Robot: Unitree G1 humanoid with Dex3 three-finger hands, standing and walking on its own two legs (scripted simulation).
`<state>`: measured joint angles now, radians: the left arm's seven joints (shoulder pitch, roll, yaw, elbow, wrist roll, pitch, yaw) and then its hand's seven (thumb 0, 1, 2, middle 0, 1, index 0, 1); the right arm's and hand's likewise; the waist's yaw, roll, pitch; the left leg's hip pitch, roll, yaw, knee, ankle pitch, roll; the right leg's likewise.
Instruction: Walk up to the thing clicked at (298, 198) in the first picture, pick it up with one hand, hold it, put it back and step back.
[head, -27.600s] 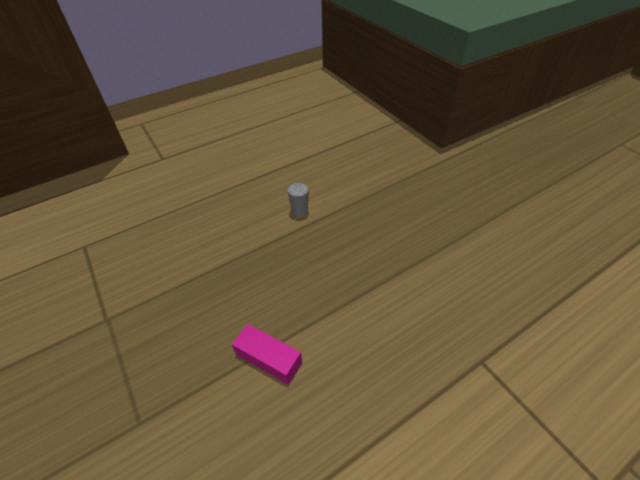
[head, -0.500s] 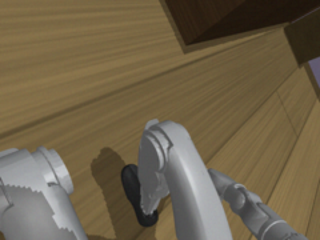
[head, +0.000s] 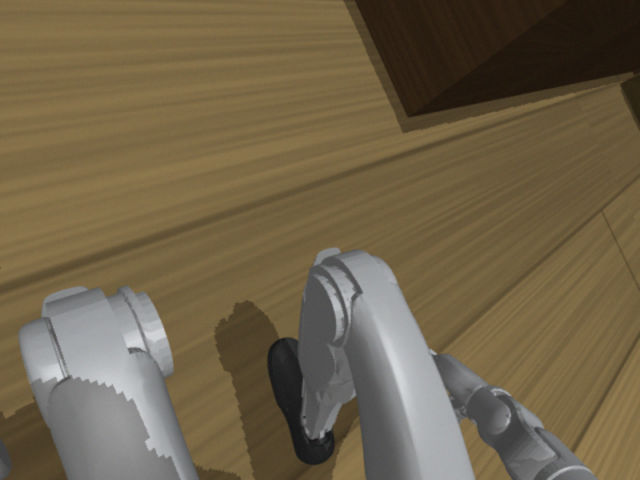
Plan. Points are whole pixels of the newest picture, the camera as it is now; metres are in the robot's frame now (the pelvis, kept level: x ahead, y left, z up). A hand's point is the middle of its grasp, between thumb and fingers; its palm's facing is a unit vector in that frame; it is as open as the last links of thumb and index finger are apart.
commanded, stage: settle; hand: left
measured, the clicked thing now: out of the picture +0.43 +0.34 -0.16
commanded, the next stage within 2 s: hold in 0.40 s
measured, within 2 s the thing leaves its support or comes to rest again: neither
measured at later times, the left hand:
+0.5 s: hand out of the picture +0.39 +0.36 -0.03, palm faces +0.50 -0.87 -0.04, open 12.0 cm
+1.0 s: hand out of the picture +0.36 +0.34 +0.09, palm faces +0.47 -0.88 -0.05, open 12.0 cm
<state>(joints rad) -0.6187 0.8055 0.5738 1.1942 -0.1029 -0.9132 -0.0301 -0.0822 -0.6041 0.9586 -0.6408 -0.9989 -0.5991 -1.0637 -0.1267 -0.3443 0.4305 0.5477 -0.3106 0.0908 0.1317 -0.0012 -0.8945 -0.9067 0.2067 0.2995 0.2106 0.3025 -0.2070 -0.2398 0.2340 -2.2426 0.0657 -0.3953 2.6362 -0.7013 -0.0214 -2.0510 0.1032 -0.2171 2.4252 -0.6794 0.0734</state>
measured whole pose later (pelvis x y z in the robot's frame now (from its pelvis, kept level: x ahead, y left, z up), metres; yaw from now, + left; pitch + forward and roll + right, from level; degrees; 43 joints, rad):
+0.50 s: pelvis +0.01 -0.01 +0.03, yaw +5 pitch +25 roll -11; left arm -0.55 0.60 0.52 0.92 -0.15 -0.66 -0.11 -0.08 -0.61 0.97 -0.65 -0.99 -0.61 -1.05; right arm 0.01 -0.29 0.20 0.60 -0.14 0.10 0.10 0.00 -0.89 -0.90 0.21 0.30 0.21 0.30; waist -0.13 -0.09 0.01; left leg -2.26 0.07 -0.25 2.47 -0.68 -0.03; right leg -2.11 0.04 -0.13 2.37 -0.72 0.05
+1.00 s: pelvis +0.02 -0.02 +0.10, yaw +10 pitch +32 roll -6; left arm -0.40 0.42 0.49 0.57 -0.21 -0.45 -0.17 -0.09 -0.61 0.98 -0.64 -1.00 -0.60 -1.05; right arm 0.06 -0.26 0.03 0.61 -0.02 0.07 0.03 0.01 -0.91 -0.90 0.20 0.30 0.21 0.30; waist -0.07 -0.02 -0.13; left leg -2.12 0.08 -0.14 2.22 -0.68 -0.03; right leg -2.02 0.01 -0.06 2.18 -0.73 0.02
